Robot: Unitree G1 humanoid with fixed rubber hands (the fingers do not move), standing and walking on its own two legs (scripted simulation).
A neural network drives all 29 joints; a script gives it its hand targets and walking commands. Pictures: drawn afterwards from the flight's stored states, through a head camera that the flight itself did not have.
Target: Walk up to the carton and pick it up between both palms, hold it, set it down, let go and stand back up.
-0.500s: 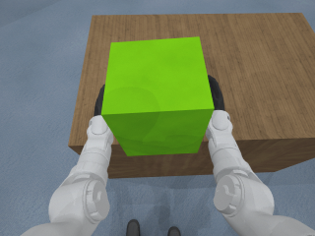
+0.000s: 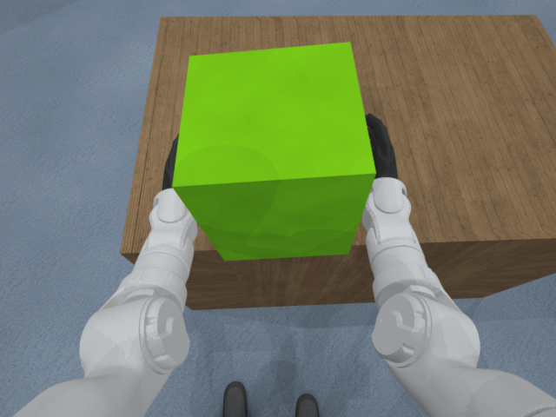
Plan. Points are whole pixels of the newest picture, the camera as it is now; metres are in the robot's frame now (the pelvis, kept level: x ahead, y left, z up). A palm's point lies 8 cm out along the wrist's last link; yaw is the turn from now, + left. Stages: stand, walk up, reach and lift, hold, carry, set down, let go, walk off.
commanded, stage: set down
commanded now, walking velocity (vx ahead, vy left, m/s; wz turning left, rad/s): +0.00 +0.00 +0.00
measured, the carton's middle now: (278, 167) +0.45 -0.01 +0.02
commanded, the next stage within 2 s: let go in 1.28 s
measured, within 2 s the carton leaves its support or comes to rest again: rests again in 0.98 s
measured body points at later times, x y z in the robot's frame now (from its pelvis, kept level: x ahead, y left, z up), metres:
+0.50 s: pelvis -0.01 +0.00 -0.01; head +0.15 -0.03 +0.41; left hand +0.45 +0.13 -0.02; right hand +0.45 -0.18 -0.01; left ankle +0.01 +0.12 -0.74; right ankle -0.03 -0.10 -0.74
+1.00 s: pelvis +0.00 +0.01 -0.01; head +0.16 +0.00 +0.41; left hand +0.47 +0.13 -0.02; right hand +0.45 -0.18 -0.01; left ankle +0.01 +0.12 -0.74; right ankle -0.04 -0.10 -0.74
